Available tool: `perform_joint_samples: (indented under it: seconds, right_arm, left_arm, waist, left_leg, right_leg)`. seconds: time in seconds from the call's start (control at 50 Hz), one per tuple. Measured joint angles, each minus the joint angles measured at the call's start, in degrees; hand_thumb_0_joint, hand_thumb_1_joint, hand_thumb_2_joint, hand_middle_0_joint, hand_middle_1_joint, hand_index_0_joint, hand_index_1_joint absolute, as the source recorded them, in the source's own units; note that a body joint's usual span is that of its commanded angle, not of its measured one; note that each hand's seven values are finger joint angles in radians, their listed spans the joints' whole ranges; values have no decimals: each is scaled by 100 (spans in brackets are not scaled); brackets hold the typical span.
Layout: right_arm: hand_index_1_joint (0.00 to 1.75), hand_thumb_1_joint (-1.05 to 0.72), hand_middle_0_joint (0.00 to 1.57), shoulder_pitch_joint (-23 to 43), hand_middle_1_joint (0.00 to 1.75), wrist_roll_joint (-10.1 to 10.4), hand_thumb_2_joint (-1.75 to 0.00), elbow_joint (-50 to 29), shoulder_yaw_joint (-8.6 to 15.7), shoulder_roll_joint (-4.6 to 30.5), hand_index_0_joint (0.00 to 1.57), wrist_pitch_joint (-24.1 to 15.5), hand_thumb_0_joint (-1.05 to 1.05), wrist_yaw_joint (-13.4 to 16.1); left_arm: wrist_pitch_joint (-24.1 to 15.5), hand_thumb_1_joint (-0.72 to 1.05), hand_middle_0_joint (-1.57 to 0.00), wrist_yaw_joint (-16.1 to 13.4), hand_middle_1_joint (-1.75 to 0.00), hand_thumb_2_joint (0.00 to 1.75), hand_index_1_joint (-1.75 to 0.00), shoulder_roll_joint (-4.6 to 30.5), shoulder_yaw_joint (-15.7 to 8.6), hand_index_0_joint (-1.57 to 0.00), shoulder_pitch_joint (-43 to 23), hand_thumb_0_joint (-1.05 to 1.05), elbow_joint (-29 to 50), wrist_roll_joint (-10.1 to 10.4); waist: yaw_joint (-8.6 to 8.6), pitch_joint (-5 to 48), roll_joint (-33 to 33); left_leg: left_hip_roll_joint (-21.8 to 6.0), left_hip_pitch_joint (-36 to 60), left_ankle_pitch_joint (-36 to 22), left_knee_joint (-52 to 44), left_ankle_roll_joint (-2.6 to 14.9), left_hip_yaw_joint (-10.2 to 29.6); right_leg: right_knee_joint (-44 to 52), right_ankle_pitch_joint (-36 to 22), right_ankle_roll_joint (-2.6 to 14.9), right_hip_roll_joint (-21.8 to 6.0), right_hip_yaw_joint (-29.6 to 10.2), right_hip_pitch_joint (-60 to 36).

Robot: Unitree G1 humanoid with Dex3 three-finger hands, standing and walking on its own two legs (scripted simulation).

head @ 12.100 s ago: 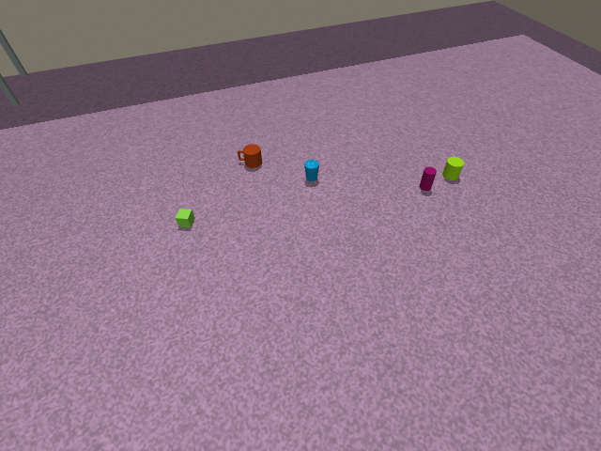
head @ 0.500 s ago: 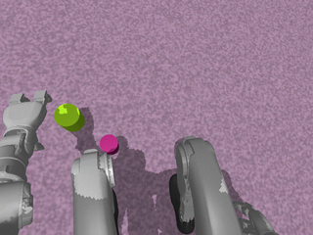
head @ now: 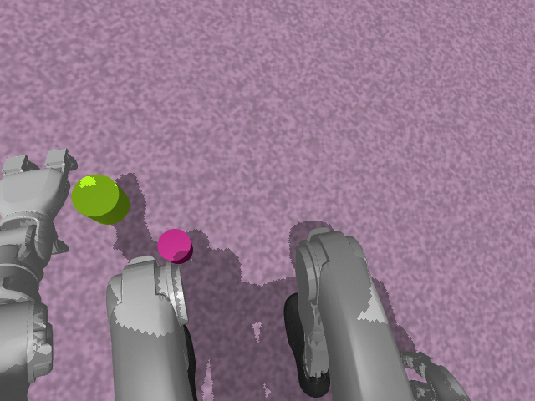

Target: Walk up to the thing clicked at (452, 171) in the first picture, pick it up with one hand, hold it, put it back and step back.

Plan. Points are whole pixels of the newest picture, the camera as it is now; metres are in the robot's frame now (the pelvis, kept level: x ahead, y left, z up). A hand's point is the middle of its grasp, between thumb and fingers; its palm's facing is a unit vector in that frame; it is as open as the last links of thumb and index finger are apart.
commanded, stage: rise first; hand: left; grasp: from above
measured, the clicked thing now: (102, 200) +0.46 +0.26 -0.29
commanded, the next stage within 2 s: approach in 0.20 s
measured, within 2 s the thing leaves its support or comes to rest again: neither
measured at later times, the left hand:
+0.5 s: hand (70, 209) +0.42 +0.28 -0.19, palm faces -0.45 -0.06 -0.89, open 14.1 cm
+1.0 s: hand (80, 202) +0.43 +0.26 -0.18, palm faces -0.52 -0.10 -0.85, open 14.2 cm
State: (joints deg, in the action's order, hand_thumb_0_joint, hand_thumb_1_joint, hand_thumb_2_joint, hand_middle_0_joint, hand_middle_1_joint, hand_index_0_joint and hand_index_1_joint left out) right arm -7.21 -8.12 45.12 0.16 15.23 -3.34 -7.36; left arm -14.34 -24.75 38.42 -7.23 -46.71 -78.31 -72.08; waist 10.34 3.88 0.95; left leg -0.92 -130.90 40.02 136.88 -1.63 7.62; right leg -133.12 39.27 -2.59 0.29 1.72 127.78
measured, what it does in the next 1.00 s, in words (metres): stands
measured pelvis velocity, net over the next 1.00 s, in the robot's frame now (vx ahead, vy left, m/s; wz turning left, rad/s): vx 0.00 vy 0.00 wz -0.01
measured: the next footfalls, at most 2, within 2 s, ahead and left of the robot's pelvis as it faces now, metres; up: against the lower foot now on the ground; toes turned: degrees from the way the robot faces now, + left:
none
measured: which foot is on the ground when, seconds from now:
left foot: down 0.00-1.00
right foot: down 0.00-1.00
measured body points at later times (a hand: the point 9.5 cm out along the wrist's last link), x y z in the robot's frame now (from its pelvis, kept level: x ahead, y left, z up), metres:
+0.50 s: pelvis +0.00 +0.00 -0.01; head +0.23 +0.06 +0.37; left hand +0.44 +0.28 -0.14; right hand +0.06 -0.28 -0.12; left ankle +0.08 +0.13 -0.30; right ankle +0.10 -0.13 -0.30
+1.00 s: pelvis +0.00 +0.00 +0.00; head +0.24 +0.04 +0.38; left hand +0.46 +0.27 -0.14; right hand +0.02 -0.27 -0.12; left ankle +0.08 +0.13 -0.30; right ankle +0.10 -0.13 -0.30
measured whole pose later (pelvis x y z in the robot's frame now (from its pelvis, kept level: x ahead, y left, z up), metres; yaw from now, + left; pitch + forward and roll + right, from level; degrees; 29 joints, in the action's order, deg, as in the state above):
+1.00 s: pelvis +0.00 +0.00 +0.00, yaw -1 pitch +33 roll -6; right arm -10.6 -7.4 44.2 -2.8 15.9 -3.4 -9.4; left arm -9.1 -20.2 37.4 -5.3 -50.4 -80.8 -66.9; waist 13.3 1.3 -0.8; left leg -1.2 -131.1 39.8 137.4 -1.8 8.3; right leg -133.2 38.3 -2.6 0.9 2.3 128.3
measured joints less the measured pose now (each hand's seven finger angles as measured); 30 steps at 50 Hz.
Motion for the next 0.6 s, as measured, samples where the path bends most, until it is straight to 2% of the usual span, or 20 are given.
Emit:
perform_joint_samples:
  seconds: [0.34, 0.5, 0.56, 0.6]
  right_arm:
    - [30, -91, 20, 60, 30, -67, -90, -30, -115, 26, 20, -56, 0, -55]
    - [30, -91, 20, 29, 30, -107, -90, 8, -151, 17, 20, -156, 0, -76]
    - [30, -91, 20, 14, 30, -129, -90, 26, -184, 13, 20, -191, 0, -79]
    - [30, -91, 20, 7, 30, -142, -90, 21, -216, 14, 20, -197, 0, -78]
  left_arm:
    - [-36, -53, -9, -140, -102, 101, -101, 88, 9, -9, -129, 0, -314, -63]
    - [67, -54, -9, -230, -103, 101, -103, -11, 351, -8, -335, 0, -423, -32]
    - [165, -54, -9, -319, -104, 101, -103, -105, 479, -8, -549, 0, -497, -61]
    - [256, -54, -9, -401, -104, 101, -104, -161, 465, -8, -718, 0, -584, -103]
  waist:
    - [93, -48, 26]
    - [165, -89, 67]
    - [237, -85, 84]
    - [314, -75, 75]
  left_leg:
    - [26, -98, -20, 150, -14, 59]
    - [27, -144, -39, 172, -20, 52]
    - [19, -171, -45, 171, -26, 57]
    - [14, -191, -47, 168, -28, 67]
  right_leg:
    - [-120, -22, 4, 5, 38, 72]
    - [-149, -45, -1, 11, 27, 130]
    - [-145, -63, 3, 21, 31, 164]
    - [-135, -73, 9, 27, 41, 185]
